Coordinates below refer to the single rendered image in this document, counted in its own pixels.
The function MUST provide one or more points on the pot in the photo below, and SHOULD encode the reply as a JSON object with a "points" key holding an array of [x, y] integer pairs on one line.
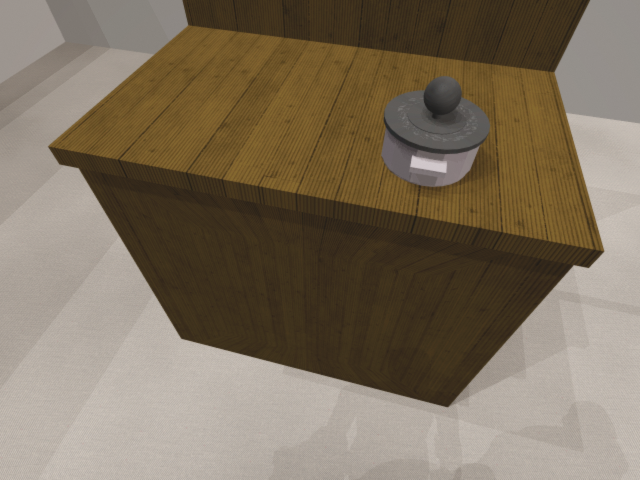
{"points": [[425, 168]]}

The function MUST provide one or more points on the lid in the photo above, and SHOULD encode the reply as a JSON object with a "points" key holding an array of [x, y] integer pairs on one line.
{"points": [[407, 118]]}

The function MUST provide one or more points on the knob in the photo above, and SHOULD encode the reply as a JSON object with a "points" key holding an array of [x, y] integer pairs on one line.
{"points": [[442, 95]]}

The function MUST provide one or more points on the table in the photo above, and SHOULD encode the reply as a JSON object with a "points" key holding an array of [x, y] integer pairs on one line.
{"points": [[241, 167]]}

